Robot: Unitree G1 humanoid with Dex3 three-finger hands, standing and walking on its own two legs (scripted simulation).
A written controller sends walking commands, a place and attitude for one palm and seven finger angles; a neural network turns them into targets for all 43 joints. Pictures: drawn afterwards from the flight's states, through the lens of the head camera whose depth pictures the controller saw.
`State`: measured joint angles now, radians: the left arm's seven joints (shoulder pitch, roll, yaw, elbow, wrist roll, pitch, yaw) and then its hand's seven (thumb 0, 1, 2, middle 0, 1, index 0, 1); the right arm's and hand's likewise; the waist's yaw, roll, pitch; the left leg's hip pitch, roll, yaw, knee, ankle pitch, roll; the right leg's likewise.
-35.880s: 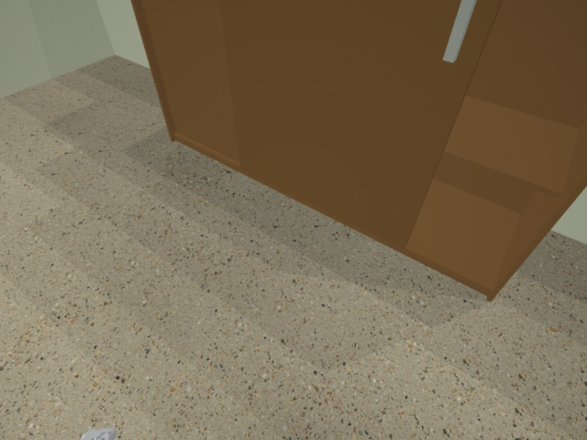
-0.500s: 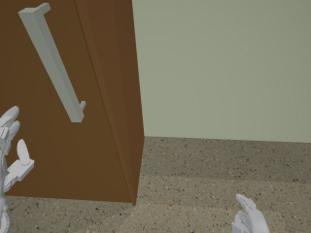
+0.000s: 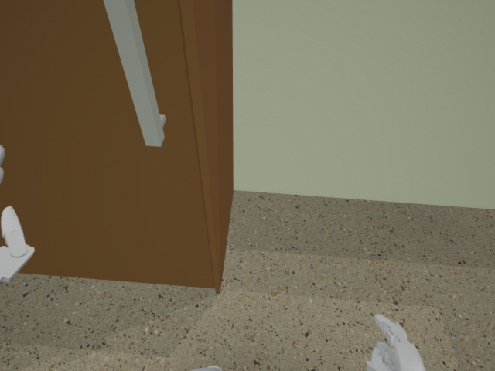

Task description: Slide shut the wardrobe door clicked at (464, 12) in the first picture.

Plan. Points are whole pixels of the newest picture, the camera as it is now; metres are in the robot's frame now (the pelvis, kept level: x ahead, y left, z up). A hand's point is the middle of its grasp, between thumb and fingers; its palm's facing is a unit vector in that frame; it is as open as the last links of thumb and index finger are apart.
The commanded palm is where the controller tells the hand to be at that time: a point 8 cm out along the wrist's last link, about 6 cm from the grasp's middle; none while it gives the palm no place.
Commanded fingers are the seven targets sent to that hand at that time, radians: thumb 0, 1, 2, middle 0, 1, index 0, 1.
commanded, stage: step back with the hand held close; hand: left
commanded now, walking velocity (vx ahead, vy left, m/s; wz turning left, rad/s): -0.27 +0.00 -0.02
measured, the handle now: (141, 59) +0.49 +0.22 +0.25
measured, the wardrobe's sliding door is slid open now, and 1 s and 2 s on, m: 0.00 0.00 0.00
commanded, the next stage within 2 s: stop stepping back and stand still in 0.42 s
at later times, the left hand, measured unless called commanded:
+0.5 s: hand out of the picture +0.12 +0.28 +0.18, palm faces +0.41 -0.80 -0.43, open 7.4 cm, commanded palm +0.04 +0.31 +0.19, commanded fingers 0.00 0.90 0.90 -0.20 -0.30 -0.20 -0.30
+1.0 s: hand out of the picture +0.06 +0.26 +0.18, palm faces +0.33 -0.87 -0.37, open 7.4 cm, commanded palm -0.01 +0.31 +0.19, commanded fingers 0.00 0.90 0.90 -0.20 -0.30 -0.20 -0.30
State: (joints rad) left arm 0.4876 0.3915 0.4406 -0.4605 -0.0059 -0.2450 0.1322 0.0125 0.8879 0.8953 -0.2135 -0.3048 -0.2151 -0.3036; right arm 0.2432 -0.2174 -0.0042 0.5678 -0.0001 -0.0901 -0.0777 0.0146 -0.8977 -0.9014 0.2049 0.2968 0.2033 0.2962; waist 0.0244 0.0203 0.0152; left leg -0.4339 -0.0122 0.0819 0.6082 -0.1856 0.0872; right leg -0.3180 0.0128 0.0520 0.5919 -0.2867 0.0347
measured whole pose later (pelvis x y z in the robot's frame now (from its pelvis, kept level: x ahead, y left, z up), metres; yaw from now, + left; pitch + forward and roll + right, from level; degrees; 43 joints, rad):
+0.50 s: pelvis -0.10 +0.01 +0.01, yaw +0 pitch +1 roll -2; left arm 0.43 0.44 0.43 -0.47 -0.02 -0.26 0.12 0.01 0.89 0.90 -0.21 -0.30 -0.21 -0.30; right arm 0.16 -0.20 -0.02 0.59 -0.02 -0.11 -0.07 0.01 -0.90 -0.90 0.21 0.30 0.20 0.30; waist 0.02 -0.03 0.02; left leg -0.42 0.00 0.04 0.54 -0.14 0.08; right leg -0.39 0.07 0.11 0.75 -0.33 0.03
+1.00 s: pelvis -0.19 +0.03 +0.01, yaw -7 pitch -1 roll -2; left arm 0.48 0.41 0.41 -0.44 -0.03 -0.15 0.16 0.02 0.89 0.90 -0.21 -0.30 -0.21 -0.30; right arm 0.30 -0.17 0.01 0.66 -0.03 -0.12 -0.07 0.02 -0.90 -0.90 0.20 0.30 0.20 0.30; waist -0.05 -0.04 -0.06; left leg -0.34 0.00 0.04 0.49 -0.16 0.05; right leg -0.22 0.05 -0.04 0.65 -0.49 -0.04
